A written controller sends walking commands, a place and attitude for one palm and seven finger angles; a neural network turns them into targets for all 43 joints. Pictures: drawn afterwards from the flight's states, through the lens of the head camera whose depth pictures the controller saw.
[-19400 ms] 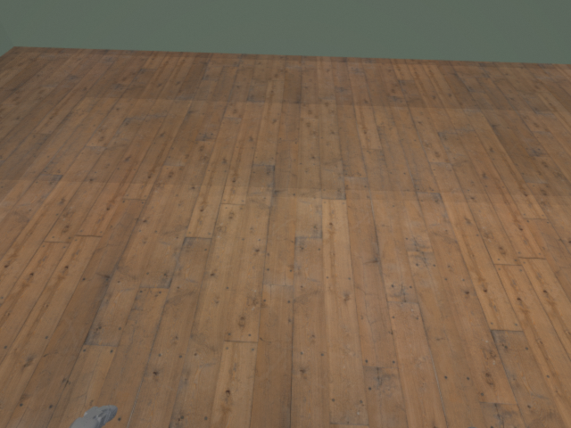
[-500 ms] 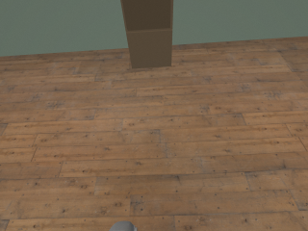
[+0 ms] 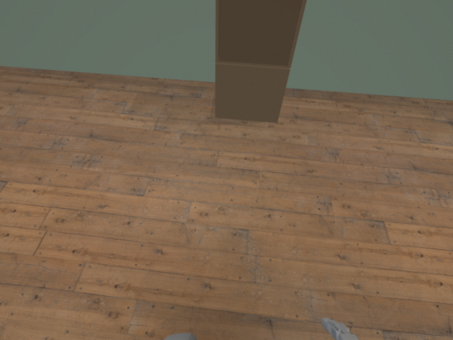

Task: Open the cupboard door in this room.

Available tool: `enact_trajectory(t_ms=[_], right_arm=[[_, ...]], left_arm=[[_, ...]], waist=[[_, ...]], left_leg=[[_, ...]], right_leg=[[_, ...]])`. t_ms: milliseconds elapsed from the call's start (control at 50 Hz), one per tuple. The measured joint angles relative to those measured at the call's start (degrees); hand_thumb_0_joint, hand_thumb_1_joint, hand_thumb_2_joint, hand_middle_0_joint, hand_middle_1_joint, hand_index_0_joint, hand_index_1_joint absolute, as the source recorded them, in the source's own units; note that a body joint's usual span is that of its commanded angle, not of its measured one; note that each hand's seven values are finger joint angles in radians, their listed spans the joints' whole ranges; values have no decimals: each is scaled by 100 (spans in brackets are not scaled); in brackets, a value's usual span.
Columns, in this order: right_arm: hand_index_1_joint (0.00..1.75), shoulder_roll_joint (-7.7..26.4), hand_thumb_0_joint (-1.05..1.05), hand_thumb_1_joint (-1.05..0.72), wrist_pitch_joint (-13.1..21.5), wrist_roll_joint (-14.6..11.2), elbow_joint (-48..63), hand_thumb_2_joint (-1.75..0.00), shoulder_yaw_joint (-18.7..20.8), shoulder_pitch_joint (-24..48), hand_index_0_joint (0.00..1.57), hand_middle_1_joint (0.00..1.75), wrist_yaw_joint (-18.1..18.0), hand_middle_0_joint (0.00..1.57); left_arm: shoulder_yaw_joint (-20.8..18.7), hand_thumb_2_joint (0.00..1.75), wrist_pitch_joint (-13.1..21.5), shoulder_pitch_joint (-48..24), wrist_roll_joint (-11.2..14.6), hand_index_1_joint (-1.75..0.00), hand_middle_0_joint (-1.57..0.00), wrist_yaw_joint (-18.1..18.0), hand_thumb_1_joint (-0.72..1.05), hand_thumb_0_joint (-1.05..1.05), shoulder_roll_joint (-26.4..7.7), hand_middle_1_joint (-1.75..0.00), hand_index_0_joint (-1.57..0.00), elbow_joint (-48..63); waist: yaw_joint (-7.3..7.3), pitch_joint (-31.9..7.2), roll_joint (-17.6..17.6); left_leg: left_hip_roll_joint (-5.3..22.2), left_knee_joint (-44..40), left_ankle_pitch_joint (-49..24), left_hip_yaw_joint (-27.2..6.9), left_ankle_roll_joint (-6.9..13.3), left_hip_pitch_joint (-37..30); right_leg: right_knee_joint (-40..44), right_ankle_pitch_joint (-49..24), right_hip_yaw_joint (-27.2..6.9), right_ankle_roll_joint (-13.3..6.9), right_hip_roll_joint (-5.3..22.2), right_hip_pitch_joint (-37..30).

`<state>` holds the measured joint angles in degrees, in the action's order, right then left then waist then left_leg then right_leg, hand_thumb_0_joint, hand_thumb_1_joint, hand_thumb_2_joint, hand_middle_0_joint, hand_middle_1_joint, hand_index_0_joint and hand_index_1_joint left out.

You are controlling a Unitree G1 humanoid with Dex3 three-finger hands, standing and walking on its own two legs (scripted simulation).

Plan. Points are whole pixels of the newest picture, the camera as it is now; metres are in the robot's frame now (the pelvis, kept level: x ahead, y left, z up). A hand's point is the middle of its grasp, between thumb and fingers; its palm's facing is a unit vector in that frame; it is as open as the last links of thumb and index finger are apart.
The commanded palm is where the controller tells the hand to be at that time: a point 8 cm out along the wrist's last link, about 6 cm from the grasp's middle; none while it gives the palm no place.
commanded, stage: turn or walk to find it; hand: left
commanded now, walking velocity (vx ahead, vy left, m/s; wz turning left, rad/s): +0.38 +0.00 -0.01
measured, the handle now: out of the picture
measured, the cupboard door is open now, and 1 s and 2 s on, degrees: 0 0 0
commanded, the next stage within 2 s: stand and wait in 0.72 s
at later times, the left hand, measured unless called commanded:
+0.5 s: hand (199, 232) +0.36 +0.11 -0.15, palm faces -0.08 -0.97 -0.23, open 7.4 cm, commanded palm none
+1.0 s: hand (194, 254) +0.32 +0.12 -0.18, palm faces +0.12 -0.98 -0.13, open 7.4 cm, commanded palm none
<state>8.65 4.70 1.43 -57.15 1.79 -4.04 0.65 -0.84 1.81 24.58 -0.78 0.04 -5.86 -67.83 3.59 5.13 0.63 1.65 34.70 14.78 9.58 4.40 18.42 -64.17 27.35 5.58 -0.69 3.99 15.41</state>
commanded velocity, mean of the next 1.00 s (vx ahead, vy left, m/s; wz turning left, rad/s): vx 0.27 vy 0.00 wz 0.04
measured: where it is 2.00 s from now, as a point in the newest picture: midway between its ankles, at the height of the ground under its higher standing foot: (244, 279)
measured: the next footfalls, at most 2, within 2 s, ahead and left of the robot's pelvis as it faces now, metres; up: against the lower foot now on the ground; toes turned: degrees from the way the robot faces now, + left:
right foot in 0.44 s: +0.33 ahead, -0.16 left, +0.00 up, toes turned -11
left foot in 0.92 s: +0.51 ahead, +0.07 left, +0.00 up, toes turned +10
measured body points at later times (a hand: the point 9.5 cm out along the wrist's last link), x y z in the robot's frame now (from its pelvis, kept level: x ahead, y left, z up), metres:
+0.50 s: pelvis +0.22 -0.06 -0.01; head +0.26 -0.09 +0.44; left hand +0.37 +0.16 -0.13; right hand +0.10 -0.27 -0.17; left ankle +0.07 +0.07 -0.67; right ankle +0.29 -0.16 -0.73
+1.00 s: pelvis +0.40 -0.03 +0.00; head +0.43 -0.01 +0.45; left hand +0.32 +0.17 -0.16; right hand +0.54 -0.25 -0.13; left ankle +0.47 +0.06 -0.73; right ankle +0.30 -0.15 -0.69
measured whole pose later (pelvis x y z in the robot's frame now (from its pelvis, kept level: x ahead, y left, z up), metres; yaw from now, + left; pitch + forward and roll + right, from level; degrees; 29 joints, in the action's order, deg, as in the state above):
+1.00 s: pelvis +0.40 -0.03 +0.00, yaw +1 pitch -1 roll -1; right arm 9.1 3.6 1.2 -58.5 1.0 -3.4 0.2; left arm -0.5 1.5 21.3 -0.4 -1.1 -8.3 -67.1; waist 4.1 5.3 1.9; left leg 3.7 33.3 11.8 8.9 2.8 20.1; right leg -47.9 31.5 7.6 1.4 4.1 10.7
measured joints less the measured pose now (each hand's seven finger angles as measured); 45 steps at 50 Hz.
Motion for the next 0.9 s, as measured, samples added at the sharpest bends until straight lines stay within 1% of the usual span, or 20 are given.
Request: enact_trajectory(t_ms=[40,60,100,140,200,260,300,380,420,440,460,500,520,540,580,600,640,720,800,900], right_arm=[[30,-45,0,-91,1,-29,-83,-90,24,-258,20,30,-46,20],[30,-37,-2,-93,51,-103,-69,-90,144,-379,20,30,-121,20],[30,84,-4,-96,75,-92,-111,-90,194,-603,21,30,-171,20],[30,174,-4,-96,45,-64,-219,-90,196,-861,20,30,-166,20],[30,221,-3,-95,-7,-50,-400,-90,176,-1255,20,30,-154,20],[30,190,-2,-94,-32,-34,-555,-90,155,-1592,20,30,-147,19],[29,152,-1,-93,-46,-14,-630,-90,143,-1772,20,30,-138,19],[29,77,0,-92,-84,26,-762,-90,120,-2059,20,30,-118,19],[30,40,0,-92,-113,22,-842,-90,104,-2207,20,30,-107,19],[30,18,0,-92,-136,3,-902,-90,95,-2258,20,30,-90,20],[30,8,0,-91,-186,-23,-958,-90,82,-2219,20,30,-74,20],[29,-4,1,-91,-288,-66,-975,-90,58,-2071,20,30,-52,20],[29,-6,1,-91,-313,-76,-958,-90,69,-1982,20,30,-42,20],[29,2,1,-91,-330,-72,-923,-90,81,-1882,20,30,-35,20],[29,39,1,-91,-352,-40,-805,-90,108,-1646,20,30,-28,20],[29,54,1,-91,-358,-25,-728,-90,124,-1531,20,30,-26,20],[29,93,1,-91,-363,2,-586,-90,154,-1296,20,30,-9,19],[29,173,1,-91,-379,22,-339,-90,208,-860,20,30,40,19],[29,226,0,-92,-363,15,-199,-90,189,-486,20,30,83,19],[29,233,0,-92,-287,-1,-144,-90,83,-103,20,30,54,19]], left_arm=[[-60,90,-32,-245,-36,-30,-20,24,90,1,-82,-30,-20,120],[-92,90,-42,-368,-57,-30,-20,26,90,1,-128,-30,-20,211],[-156,90,-76,-621,-83,-30,-20,27,90,1,-231,-30,-20,406],[-220,90,-109,-876,-96,-30,-19,35,91,1,-338,-30,-20,599],[-286,90,-150,-1226,-100,-30,-19,61,91,1,-472,-30,-19,847],[-300,90,-176,-1534,-89,-30,-19,104,91,1,-560,-30,-19,1007],[-287,90,-183,-1708,-77,-30,-19,126,91,1,-594,-30,-19,1076],[-240,90,-155,-1970,-66,-30,-19,149,91,1,-605,-30,-19,1158],[-195,90,-67,-2042,-70,-30,-19,163,91,1,-587,-30,-19,1200],[-179,90,26,-2074,-85,-30,-19,160,91,1,-567,-30,-19,1213],[-173,90,126,-2106,-95,-30,-19,144,91,1,-519,-30,-19,1216],[-132,90,246,-2071,-54,-30,-19,119,91,0,-430,-30,-19,1201],[-117,90,254,-2013,-37,-30,-19,107,91,0,-384,-30,-20,1167],[-104,90,241,-1930,-22,-30,-19,91,91,0,-338,-30,-20,1124],[-105,90,220,-1716,2,-30,-19,48,91,0,-252,-30,-20,1013],[-203,90,246,-1615,49,-30,-20,-27,93,-1,-251,-30,-20,993],[-235,90,259,-1424,15,-30,-20,-66,95,-2,-342,-30,-20,897],[-208,90,243,-992,-43,-30,-20,-47,95,-2,-430,-30,-20,638],[-145,90,235,-637,-55,-30,-20,-27,93,-1,-396,-30,-20,431],[-53,90,174,-332,-46,-30,-19,-47,91,0,-276,-30,-20,235]], waist=[[-71,-57,-1],[-118,-92,17],[-198,-176,49],[-237,-273,85],[-290,-367,109],[-383,-365,85],[-478,-323,48],[-681,-217,-40],[-741,-176,-111],[-728,-141,-154],[-701,-69,-220],[-680,36,-253],[-659,53,-252],[-630,47,-250],[-581,1,-255],[-548,-34,-263],[-490,-115,-268],[-415,-279,-262],[-264,-302,-216],[-24,-149,-136]], left_leg=[[-37,-328,-4,31,-63,-343],[-72,-505,-26,52,-62,-497],[-132,-822,-53,76,-45,-771],[-186,-1100,-60,85,-52,-1008],[-235,-1432,-29,79,-98,-1320],[-235,-1669,58,76,-181,-1610],[-204,-1734,171,86,-260,-1777],[-88,-1625,569,150,-477,-2061],[48,-1246,922,145,-607,-2094],[160,-727,1150,101,-619,-1958],[252,154,1262,-68,-568,-1648],[180,2079,1363,-542,-449,-850],[160,2780,1211,-654,-408,-484],[179,3238,988,-700,-391,-149],[289,3569,538,-733,-409,428],[350,3543,369,-759,-434,673],[463,3294,106,-772,-496,1045],[621,2499,-276,-704,-624,1406],[637,1324,-414,-565,-675,1274],[401,36,-543,-348,-588,660]], right_leg=[[-434,-349,-78,38,127,597],[-457,-530,-128,65,200,864],[-353,-896,-191,125,330,1313],[-208,-1283,-230,190,437,1672],[99,-1717,-245,291,532,2002],[775,-1955,-186,346,551,2034],[1406,-1957,-118,330,516,1910],[2502,-1764,52,182,328,1483],[3031,-1763,182,67,162,1092],[3151,-1976,239,-31,93,944],[2929,-1890,288,-134,33,958],[2711,-1507,368,-263,-3,820],[2774,-1397,406,-286,-17,668],[2903,-1356,439,-282,-35,505],[3232,-1388,497,-261,-87,193],[3395,-1401,532,-268,-120,52],[3676,-1409,585,-277,-173,-204],[4085,-1345,659,-247,-250,-635],[4304,-1189,715,-154,-270,-1006],[4083,-745,760,79,-191,-1315]])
